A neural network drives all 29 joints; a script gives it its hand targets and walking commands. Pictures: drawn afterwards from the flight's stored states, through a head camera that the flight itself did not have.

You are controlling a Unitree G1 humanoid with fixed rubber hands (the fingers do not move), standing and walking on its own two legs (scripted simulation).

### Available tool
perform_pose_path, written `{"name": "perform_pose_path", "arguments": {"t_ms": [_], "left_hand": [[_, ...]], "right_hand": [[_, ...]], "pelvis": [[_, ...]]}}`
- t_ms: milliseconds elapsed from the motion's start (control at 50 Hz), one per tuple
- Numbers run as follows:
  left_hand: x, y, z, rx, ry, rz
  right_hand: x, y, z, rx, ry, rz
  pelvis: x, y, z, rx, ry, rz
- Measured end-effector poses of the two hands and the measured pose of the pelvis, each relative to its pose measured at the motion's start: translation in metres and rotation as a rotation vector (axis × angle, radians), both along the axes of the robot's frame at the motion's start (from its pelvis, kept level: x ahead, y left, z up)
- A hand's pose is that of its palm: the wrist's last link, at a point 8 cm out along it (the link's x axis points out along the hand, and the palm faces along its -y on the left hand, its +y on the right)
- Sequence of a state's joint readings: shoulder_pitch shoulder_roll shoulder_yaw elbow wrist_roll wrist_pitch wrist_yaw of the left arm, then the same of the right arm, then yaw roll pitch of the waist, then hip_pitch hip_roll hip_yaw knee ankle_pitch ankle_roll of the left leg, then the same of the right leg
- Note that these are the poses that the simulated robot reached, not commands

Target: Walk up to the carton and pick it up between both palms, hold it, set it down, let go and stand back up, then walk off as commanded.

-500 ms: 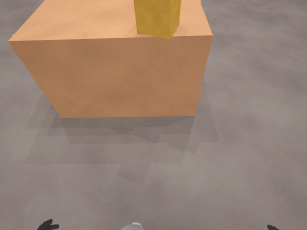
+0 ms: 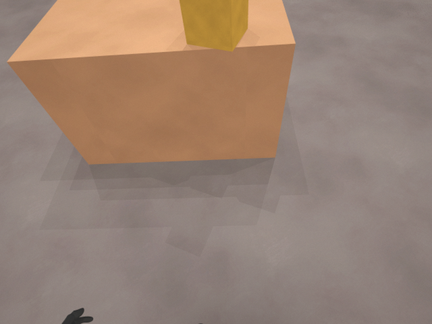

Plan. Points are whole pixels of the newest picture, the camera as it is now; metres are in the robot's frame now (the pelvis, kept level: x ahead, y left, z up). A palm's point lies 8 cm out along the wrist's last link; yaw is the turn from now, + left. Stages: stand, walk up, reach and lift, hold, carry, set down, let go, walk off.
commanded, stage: stand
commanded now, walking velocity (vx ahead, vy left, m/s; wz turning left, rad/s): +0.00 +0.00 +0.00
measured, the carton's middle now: (215, 8) +1.11 +0.02 +0.03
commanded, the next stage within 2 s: none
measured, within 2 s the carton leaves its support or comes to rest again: neither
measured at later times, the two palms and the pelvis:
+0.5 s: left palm out of the picture +0.09 +0.32 -0.09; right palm out of the picture +0.04 -0.31 -0.13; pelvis -0.01 +0.00 +0.00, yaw +0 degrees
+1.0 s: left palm out of the picture +0.08 +0.32 -0.09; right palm out of the picture +0.04 -0.30 -0.12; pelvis -0.01 +0.01 +0.00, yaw +0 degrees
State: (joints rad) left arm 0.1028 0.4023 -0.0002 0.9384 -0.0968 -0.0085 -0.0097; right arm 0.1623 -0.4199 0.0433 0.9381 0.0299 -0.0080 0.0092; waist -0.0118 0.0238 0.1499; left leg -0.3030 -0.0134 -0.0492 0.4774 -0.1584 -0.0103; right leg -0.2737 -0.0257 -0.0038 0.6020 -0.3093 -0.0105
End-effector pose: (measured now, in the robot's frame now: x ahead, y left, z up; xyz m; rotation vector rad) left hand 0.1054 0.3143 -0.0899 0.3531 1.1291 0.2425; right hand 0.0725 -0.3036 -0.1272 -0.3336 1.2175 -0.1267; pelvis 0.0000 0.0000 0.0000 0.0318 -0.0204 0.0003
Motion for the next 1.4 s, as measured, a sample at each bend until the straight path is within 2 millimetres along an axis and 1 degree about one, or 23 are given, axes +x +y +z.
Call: {"name": "perform_pose_path", "arguments": {"t_ms": [220, 420, 580, 1400], "left_hand": [[-0.007, -0.001, 0.0, 0.007, 0.025, 0.016], [-0.017, 0.004, -0.001, 0.003, 0.042, 0.026], [-0.021, 0.008, -0.002, -0.002, 0.041, 0.03], [-0.024, 0.012, 0.0, -0.004, 0.022, 0.039]], "right_hand": [[-0.015, -0.006, -0.003, -0.003, 0.048, -0.018], [-0.027, -0.004, -0.001, -0.012, 0.077, -0.03], [-0.033, -0.001, 0.0, -0.018, 0.081, -0.036], [-0.027, 0.0, 0.005, -0.023, 0.053, -0.043]], "pelvis": [[-0.004, -0.003, 0.002, 0.004, 0.001, 0.001], [-0.008, 0.001, 0.003, -0.001, 0.003, 0.001], [-0.012, 0.005, 0.004, -0.006, 0.0, 0.001], [-0.009, 0.008, 0.005, -0.011, 0.005, 0.001]]}}
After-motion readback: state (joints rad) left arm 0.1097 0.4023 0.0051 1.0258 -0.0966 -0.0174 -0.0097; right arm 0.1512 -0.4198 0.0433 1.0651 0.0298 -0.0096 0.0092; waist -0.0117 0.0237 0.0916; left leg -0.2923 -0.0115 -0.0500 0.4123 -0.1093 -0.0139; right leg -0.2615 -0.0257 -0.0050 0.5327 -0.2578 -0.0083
